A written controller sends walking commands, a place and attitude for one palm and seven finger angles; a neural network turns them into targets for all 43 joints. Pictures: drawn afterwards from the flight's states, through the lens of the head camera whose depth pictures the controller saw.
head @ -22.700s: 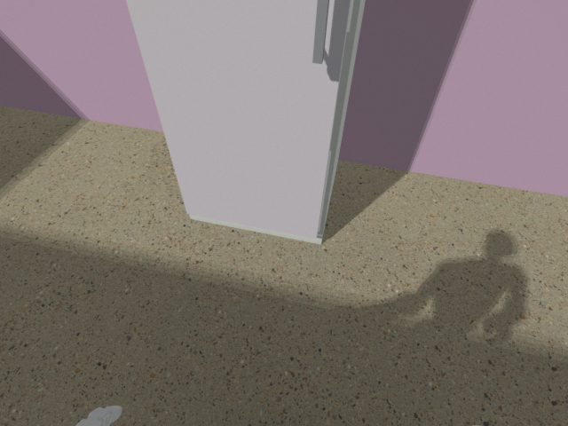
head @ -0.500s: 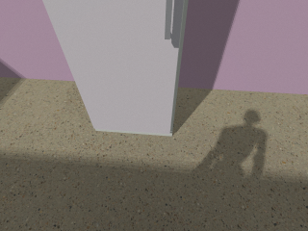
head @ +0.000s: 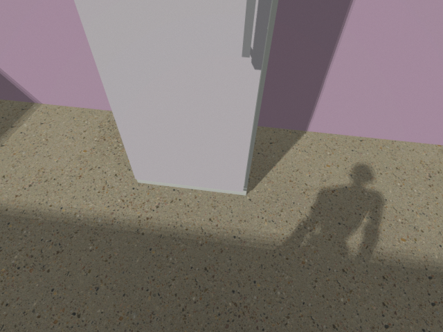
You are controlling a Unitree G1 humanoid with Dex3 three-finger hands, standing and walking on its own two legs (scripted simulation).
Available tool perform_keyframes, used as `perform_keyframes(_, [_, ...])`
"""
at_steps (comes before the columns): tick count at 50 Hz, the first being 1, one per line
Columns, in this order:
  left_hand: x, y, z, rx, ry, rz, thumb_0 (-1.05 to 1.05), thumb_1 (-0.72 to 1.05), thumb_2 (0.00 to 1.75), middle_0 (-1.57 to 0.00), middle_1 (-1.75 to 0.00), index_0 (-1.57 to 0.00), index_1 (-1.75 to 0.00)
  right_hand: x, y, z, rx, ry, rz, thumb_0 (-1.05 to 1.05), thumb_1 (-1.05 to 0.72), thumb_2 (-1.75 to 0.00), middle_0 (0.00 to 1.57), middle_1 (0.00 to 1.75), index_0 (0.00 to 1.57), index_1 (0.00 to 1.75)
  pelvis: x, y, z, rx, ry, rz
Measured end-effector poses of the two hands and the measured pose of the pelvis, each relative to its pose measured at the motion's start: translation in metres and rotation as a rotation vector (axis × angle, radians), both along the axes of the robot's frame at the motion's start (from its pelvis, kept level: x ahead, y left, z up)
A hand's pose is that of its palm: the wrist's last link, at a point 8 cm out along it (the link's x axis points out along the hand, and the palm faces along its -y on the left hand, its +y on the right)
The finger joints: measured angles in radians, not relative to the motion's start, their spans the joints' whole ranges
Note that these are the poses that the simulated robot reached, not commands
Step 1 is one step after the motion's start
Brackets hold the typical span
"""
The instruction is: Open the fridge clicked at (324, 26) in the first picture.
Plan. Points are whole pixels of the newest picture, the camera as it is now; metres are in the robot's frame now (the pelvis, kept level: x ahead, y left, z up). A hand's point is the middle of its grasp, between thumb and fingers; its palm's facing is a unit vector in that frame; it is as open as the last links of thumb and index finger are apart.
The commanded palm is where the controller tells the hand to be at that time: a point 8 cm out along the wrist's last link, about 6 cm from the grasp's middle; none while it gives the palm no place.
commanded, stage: look again from close up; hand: right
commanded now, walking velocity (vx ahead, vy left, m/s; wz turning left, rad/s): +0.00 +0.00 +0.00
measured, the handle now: (251, 1) +0.87 -0.02 +0.23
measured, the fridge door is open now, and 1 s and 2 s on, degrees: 0 0 0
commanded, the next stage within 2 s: shuffle to correct the standing spot in 0.04 s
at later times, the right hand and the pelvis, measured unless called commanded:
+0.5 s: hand out of the picture -0.04 -0.15 -0.20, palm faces +0.15 +0.98 -0.10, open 7.4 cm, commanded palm none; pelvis +0.06 -0.01 -0.02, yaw -4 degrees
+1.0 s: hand (277, 245) +0.37 -0.13 -0.19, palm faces +0.01 +0.99 -0.17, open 7.4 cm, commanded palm none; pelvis +0.25 +0.05 -0.03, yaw -5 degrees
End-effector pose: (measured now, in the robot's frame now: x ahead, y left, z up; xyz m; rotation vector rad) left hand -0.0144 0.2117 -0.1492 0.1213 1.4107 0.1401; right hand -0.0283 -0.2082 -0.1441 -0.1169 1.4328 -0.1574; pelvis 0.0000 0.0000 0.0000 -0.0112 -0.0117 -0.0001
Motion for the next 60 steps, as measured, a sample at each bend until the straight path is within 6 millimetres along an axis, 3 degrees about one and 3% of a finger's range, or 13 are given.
perform_keyframes(11, [0.000,0.003,0.000,-0.001,-0.002,-0.005,0.01,0.92,0.90,-0.20,-0.30,-0.20,-0.30,-0.013,0.010,-0.002,0.018,0.021,-0.011,0.01,-0.91,-0.90,0.19,0.30,0.20,0.30,0.000,0.003,-0.001,0.000,-0.004,-0.003])
perform_keyframes(18, [0.004,0.006,-0.003,0.005,0.038,-0.011,0.01,0.91,0.90,-0.20,-0.30,-0.20,-0.30,-0.020,0.016,-0.013,0.045,0.047,-0.065,0.01,-0.91,-0.90,0.19,0.30,0.20,0.30,0.017,0.005,-0.009,0.012,0.013,-0.033])
perform_keyframes(24, [0.043,0.001,-0.004,0.040,0.044,-0.047,0.01,0.91,0.90,-0.20,-0.30,-0.20,-0.30,-0.021,0.013,-0.031,0.082,0.102,-0.134,0.01,-0.91,-0.90,0.20,0.30,0.20,0.30,0.052,-0.007,-0.021,0.033,0.020,-0.085])
perform_keyframes(27, [0.068,-0.005,-0.002,0.061,-0.010,-0.039,0.01,0.91,0.90,-0.20,-0.30,-0.20,-0.30,-0.009,0.008,-0.031,0.106,0.158,-0.113,0.01,-0.91,-0.90,0.19,0.30,0.20,0.30,0.069,-0.015,-0.022,0.017,0.025,-0.059])
perform_keyframes(30, [0.078,-0.011,0.006,0.066,-0.017,-0.018,0.01,0.91,0.90,-0.20,-0.30,-0.20,-0.30,0.028,-0.003,-0.022,0.100,0.146,-0.077,0.01,-0.91,-0.90,0.19,0.30,0.20,0.30,0.086,-0.019,-0.013,0.026,0.033,-0.057])
perform_keyframes(35, [0.080,-0.020,0.021,0.043,0.072,-0.016,0.00,0.91,0.90,-0.20,-0.30,-0.20,-0.30,0.120,-0.020,-0.012,0.062,-0.006,-0.049,0.01,-0.92,-0.90,0.19,0.30,0.19,0.30,0.116,-0.014,0.001,0.039,0.046,-0.071])
perform_keyframes(40, [0.084,-0.020,0.025,0.016,0.165,0.017,0.01,0.91,0.90,-0.20,-0.30,-0.20,-0.30,0.205,-0.029,-0.007,0.015,-0.097,-0.014,0.02,-0.95,-0.90,0.19,0.30,0.19,0.30,0.152,0.000,0.002,0.035,0.051,-0.069])
perform_keyframes(45, [0.099,-0.005,0.020,-0.012,0.251,0.053,0.01,0.91,0.90,-0.20,-0.30,-0.20,-0.30,0.301,-0.006,-0.006,0.013,-0.180,0.050,0.02,-0.93,-0.90,0.19,0.30,0.19,0.30,0.195,0.020,-0.005,0.022,0.053,-0.073])
perform_keyframes(49, [0.128,0.023,0.004,-0.029,0.313,0.072,0.01,0.91,0.90,-0.21,-0.30,-0.20,-0.30,0.376,0.026,-0.012,0.009,-0.269,0.084,0.01,-0.92,-0.90,0.19,0.30,0.19,0.30,0.241,0.044,-0.022,0.012,0.051,-0.087])
perform_keyframes(51, [0.153,0.044,-0.008,-0.031,0.326,0.065,0.01,0.91,0.90,-0.21,-0.30,-0.20,-0.30,0.402,0.040,-0.016,-0.005,-0.314,0.072,0.01,-0.92,-0.90,0.19,0.30,0.19,0.30,0.263,0.058,-0.031,0.010,0.043,-0.092])
perform_keyframes(53, [0.191,0.065,-0.013,-0.011,0.291,0.043,0.01,0.91,0.90,-0.21,-0.30,-0.20,-0.30,0.412,0.052,-0.015,-0.006,-0.326,0.047,0.01,-0.92,-0.90,0.19,0.30,0.19,0.30,0.277,0.068,-0.030,0.014,0.028,-0.104])
perform_keyframes(56, [0.266,0.094,-0.011,0.028,0.163,-0.006,0.01,0.91,0.90,-0.20,-0.30,-0.20,-0.30,0.410,0.067,-0.012,-0.002,-0.291,0.001,0.00,-0.91,-0.90,0.19,0.30,0.20,0.30,0.298,0.079,-0.021,0.011,0.017,-0.114])
perform_keyframes(60, [0.373,0.116,0.000,0.067,-0.042,-0.089,0.01,0.91,0.90,-0.20,-0.30,-0.20,-0.30,0.412,0.062,-0.001,-0.056,-0.287,-0.070,-0.04,-0.96,-0.90,0.20,0.30,0.20,0.30,0.323,0.091,-0.010,0.020,0.026,-0.136])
